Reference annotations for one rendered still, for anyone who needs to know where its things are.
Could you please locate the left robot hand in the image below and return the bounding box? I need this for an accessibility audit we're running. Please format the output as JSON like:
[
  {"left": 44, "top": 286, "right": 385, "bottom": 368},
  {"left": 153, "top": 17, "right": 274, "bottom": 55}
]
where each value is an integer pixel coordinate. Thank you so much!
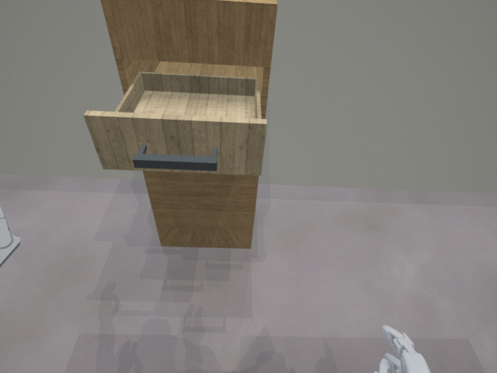
[{"left": 0, "top": 205, "right": 20, "bottom": 267}]

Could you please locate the handle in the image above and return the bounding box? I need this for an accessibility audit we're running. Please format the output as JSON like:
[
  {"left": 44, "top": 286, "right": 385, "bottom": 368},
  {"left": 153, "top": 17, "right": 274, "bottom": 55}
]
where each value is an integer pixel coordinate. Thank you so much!
[{"left": 133, "top": 145, "right": 217, "bottom": 171}]

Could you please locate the drawer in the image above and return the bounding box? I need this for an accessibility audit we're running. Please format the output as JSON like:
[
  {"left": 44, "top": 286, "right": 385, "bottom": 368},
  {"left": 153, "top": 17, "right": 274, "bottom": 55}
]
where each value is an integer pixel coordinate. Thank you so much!
[{"left": 83, "top": 71, "right": 267, "bottom": 176}]

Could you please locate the right robot hand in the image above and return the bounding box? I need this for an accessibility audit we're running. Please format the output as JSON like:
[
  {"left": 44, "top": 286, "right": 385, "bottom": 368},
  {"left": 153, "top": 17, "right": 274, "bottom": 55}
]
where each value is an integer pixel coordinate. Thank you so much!
[{"left": 374, "top": 325, "right": 431, "bottom": 373}]

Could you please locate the cabinet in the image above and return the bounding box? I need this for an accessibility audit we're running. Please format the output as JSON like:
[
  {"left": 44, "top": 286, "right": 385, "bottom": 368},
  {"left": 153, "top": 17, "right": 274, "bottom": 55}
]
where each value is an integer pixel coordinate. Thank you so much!
[{"left": 101, "top": 0, "right": 278, "bottom": 249}]

